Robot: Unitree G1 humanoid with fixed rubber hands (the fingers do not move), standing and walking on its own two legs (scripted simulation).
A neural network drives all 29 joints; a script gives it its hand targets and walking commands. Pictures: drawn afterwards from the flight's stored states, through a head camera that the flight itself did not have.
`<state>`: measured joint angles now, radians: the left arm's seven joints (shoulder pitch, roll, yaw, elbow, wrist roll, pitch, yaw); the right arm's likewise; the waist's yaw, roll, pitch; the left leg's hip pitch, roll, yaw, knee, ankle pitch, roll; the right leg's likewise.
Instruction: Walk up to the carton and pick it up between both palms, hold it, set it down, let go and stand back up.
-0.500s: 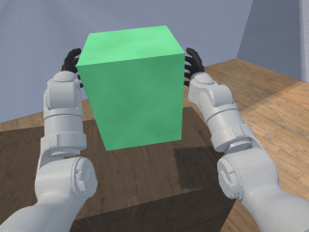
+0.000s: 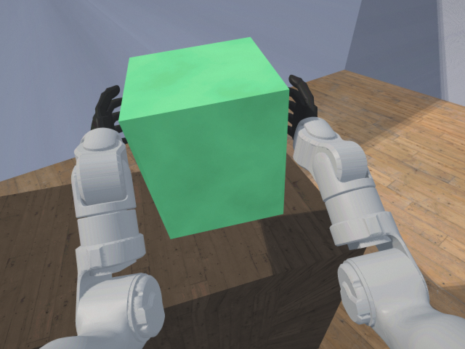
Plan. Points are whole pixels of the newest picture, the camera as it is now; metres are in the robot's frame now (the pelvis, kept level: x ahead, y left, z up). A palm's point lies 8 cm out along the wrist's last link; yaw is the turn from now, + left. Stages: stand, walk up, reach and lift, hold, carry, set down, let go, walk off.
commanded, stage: hold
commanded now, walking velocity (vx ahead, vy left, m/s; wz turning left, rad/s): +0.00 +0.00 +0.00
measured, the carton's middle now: (209, 139) +0.40 +0.00 +0.22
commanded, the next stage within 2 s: none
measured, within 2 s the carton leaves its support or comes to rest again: neither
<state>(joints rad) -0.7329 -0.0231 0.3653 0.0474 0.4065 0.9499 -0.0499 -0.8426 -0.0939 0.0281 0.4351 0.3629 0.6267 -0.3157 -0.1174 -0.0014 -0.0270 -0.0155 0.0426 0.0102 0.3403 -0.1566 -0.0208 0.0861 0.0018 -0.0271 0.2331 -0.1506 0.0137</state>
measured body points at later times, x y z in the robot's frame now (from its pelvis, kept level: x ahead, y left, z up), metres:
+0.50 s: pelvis +0.00 -0.02 +0.00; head -0.09 +0.00 +0.44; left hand +0.39 +0.17 +0.29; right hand +0.39 -0.13 +0.29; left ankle +0.03 +0.12 -0.75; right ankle +0.00 -0.13 -0.75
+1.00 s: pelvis +0.01 +0.01 +0.00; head -0.06 +0.02 +0.44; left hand +0.37 +0.17 +0.25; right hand +0.37 -0.14 +0.26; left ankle +0.03 +0.13 -0.75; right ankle +0.00 -0.13 -0.75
